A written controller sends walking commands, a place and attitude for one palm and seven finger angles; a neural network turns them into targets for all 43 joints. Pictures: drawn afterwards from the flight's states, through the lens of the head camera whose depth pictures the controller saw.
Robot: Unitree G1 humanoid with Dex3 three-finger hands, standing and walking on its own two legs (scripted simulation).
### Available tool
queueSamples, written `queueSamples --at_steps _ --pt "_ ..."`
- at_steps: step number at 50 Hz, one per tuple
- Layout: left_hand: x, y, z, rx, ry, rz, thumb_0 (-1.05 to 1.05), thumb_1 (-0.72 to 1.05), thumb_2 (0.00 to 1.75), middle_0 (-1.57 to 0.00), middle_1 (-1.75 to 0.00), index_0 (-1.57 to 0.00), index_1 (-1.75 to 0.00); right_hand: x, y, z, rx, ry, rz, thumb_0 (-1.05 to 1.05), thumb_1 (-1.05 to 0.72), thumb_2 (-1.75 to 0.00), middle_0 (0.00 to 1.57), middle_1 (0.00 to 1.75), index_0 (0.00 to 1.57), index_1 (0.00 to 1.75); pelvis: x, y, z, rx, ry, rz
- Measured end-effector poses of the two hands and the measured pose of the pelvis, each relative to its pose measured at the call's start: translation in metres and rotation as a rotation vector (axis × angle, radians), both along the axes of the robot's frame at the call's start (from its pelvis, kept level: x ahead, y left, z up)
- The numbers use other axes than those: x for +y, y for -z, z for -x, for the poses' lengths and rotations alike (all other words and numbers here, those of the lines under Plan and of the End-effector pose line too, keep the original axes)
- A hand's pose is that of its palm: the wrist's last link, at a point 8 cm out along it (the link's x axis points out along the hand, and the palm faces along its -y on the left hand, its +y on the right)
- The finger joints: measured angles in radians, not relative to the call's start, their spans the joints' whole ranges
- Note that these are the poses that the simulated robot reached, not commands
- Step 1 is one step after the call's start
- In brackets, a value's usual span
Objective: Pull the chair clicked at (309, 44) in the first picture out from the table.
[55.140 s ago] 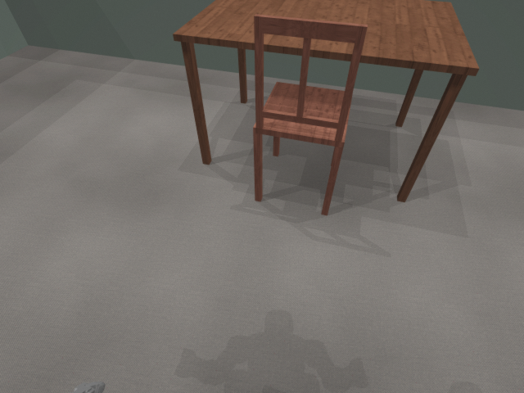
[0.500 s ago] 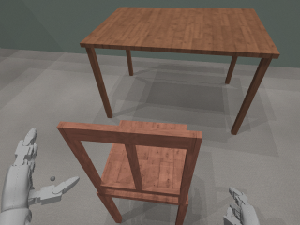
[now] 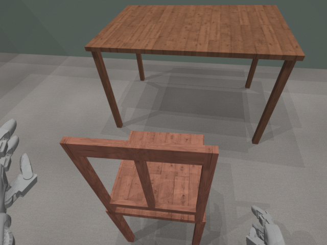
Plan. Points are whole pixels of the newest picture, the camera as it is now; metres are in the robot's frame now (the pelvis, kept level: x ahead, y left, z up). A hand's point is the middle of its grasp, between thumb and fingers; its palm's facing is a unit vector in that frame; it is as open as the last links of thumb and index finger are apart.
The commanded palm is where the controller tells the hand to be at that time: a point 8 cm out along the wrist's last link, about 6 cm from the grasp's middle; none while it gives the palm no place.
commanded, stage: draw the hand back to the body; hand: left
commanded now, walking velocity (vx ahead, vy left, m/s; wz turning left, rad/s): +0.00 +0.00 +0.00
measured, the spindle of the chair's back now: (146, 185) +0.30 +0.10 -0.07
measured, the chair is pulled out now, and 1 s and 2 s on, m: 0.60 0.60 0.60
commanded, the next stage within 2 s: step back with the hand held close in 0.16 s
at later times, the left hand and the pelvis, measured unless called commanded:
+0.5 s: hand (29, 172) +0.19 +0.27 +0.17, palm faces +0.43 -0.76 -0.49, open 7.4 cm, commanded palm +0.13 +0.30 +0.18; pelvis -0.02 +0.01 +0.00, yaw -3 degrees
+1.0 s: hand (8, 212) +0.13 +0.27 +0.16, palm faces +0.50 -0.76 -0.42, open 7.4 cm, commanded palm +0.07 +0.30 +0.18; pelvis -0.08 +0.01 -0.01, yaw -2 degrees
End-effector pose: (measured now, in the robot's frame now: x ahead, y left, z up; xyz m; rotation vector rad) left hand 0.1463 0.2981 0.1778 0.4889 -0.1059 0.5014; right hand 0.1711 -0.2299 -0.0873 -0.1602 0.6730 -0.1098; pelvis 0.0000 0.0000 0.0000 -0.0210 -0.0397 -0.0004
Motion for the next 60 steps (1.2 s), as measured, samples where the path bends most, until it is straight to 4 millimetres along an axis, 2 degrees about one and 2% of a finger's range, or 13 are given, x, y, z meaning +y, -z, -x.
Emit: queueSamples --at_steps 15,18,22,27,31,36,45,51,60 --pt "0.004 -0.003 0.007 -0.022 0.003 -0.003 0.01 0.89 0.9 -0.21 -0.3 -0.21 -0.3 0.006 -0.003 0.006 -0.017 0.0 -0.003 0.02 -0.9 -0.9 0.2 0.3 0.21 0.3 0.003 0.0 0.005 -0.012 0.005 -0.001" --pt "0.005 -0.01 0.005 -0.052 0.022 -0.032 0.01 0.89 0.9 -0.22 -0.3 -0.21 -0.3 0.007 -0.005 0.008 -0.016 -0.002 0.0 0.02 -0.9 -0.9 0.2 0.3 0.21 0.3 0.004 0.0 0.011 -0.008 0.023 -0.002" --pt "0.008 -0.016 -0.002 -0.061 0.049 -0.081 0.01 0.89 0.9 -0.21 -0.3 -0.21 -0.3 0.004 -0.007 0.015 0.0 0.019 0.007 0.02 -0.9 -0.9 0.2 0.3 0.21 0.3 0.007 -0.001 0.019 0.006 0.041 -0.009" --pt "0.004 -0.003 -0.004 0.017 0.108 -0.101 0.01 0.89 0.9 -0.21 -0.3 -0.21 -0.3 -0.004 -0.006 0.034 0.038 0.076 0.02 0.02 -0.9 -0.9 0.2 0.3 0.21 0.3 0.011 -0.001 0.029 0.023 0.047 -0.017" --pt "0.002 0.002 0.005 0.045 0.146 -0.113 0.01 0.89 0.9 -0.22 -0.3 -0.21 -0.3 -0.008 -0.006 0.054 0.07 0.117 0.039 0.02 -0.9 -0.9 0.2 0.3 0.21 0.3 0.013 0.001 0.038 0.026 0.043 -0.02" --pt "0.007 -0.003 0.025 -0.003 0.14 -0.138 0.01 0.88 0.9 -0.22 -0.3 -0.22 -0.3 -0.007 -0.006 0.076 0.091 0.129 0.059 0.02 -0.9 -0.9 0.2 0.3 0.21 0.3 0.012 0.004 0.05 0.021 0.035 -0.02" --pt "0.012 0.001 0.059 -0.098 0.049 -0.089 0.01 0.89 0.9 -0.22 -0.3 -0.21 -0.3 0.0 0.0 0.099 0.064 0.087 0.055 0.02 -0.9 -0.9 0.2 0.3 0.21 0.3 0.009 0.011 0.071 0.002 0.035 -0.021" --pt "0.005 0.004 0.066 -0.121 0.056 -0.07 0.01 0.89 0.9 -0.21 -0.3 -0.21 -0.3 0.0 0.002 0.112 0.065 0.056 0.061 0.02 -0.9 -0.9 0.2 0.3 0.21 0.3 0.005 0.013 0.083 0.007 0.033 -0.017" --pt "0.006 -0.005 0.071 -0.106 0.091 -0.161 0.01 0.88 0.9 -0.22 -0.3 -0.21 -0.3 -0.01 0.001 0.127 0.098 0.064 0.085 0.02 -0.9 -0.9 0.2 0.3 0.21 0.3 0.004 0.012 0.091 0.03 0.019 -0.017"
